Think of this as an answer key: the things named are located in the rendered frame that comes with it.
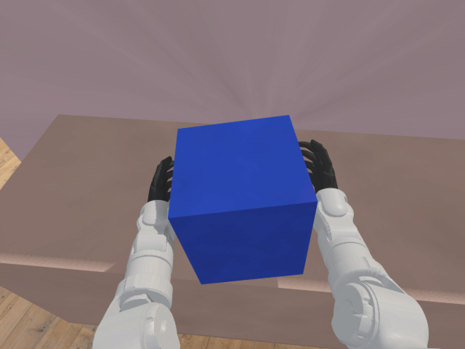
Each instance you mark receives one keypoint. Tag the pedestal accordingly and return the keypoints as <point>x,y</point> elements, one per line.
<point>68,219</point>

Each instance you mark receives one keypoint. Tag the right robot hand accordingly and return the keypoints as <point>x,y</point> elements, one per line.
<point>323,174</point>

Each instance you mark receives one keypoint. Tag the robot right upper arm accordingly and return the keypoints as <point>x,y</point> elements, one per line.
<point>366,316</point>

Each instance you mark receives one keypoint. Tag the robot left forearm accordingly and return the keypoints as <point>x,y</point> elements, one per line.
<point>148,271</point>

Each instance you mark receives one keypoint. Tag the left robot hand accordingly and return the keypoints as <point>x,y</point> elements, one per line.
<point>159,186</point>

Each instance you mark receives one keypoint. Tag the carton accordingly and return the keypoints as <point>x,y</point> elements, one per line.
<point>242,202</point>

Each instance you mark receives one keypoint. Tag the robot right forearm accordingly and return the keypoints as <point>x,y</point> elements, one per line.
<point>344,252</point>

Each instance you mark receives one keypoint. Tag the robot left upper arm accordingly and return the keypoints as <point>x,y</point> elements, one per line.
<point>148,326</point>

